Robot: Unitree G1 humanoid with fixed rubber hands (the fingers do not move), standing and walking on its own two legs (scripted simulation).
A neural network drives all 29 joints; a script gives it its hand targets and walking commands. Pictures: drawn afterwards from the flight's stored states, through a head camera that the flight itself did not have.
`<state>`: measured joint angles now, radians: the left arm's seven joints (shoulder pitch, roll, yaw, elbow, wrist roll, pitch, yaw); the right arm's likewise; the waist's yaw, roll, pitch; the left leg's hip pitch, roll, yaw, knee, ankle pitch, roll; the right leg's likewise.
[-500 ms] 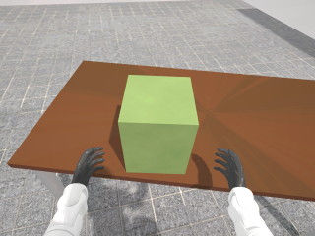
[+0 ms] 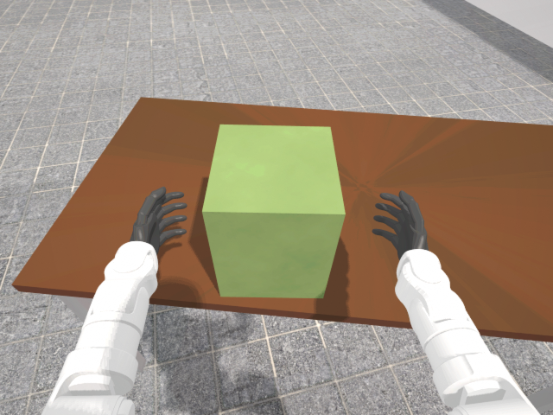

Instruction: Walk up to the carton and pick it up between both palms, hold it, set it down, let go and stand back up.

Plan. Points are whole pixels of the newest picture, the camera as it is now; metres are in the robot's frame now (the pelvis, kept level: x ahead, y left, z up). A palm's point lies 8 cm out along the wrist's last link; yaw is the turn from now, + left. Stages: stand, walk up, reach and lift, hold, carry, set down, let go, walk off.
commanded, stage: reach and lift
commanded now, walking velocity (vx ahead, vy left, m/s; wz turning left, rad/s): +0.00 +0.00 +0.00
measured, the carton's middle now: (273, 214) +0.47 +0.05 -0.01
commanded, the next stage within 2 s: none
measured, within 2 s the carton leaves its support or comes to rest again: neither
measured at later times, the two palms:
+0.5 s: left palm (146, 189) +0.40 +0.24 +0.11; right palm (413, 191) +0.42 -0.16 +0.12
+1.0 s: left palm (154, 156) +0.45 +0.23 +0.14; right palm (414, 159) +0.45 -0.15 +0.15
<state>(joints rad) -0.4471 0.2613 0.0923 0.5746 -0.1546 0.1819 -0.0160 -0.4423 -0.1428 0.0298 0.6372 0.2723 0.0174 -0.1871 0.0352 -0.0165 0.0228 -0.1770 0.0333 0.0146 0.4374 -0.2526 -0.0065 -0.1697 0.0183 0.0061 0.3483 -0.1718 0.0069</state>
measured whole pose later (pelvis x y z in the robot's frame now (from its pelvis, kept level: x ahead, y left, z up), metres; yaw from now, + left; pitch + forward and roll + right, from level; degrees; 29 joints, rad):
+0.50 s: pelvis +0.00 -0.01 +0.00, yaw +1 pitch +6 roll -1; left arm -0.79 0.35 0.04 0.87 -0.23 0.21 0.02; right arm -0.79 -0.19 0.00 0.86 0.32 0.15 -0.18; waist 0.01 -0.03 -0.08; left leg -0.33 0.04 -0.01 0.45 -0.23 -0.02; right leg -0.31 0.02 -0.01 0.35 -0.15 0.00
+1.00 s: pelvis +0.00 -0.01 +0.00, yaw +2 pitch +11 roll -1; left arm -1.10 0.41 -0.05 1.26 -0.29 0.11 0.00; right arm -1.07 -0.20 -0.01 1.13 0.33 0.17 -0.16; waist -0.04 -0.04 -0.15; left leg -0.44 0.04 -0.03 0.46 -0.22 -0.03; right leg -0.42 0.02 -0.04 0.38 -0.15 -0.01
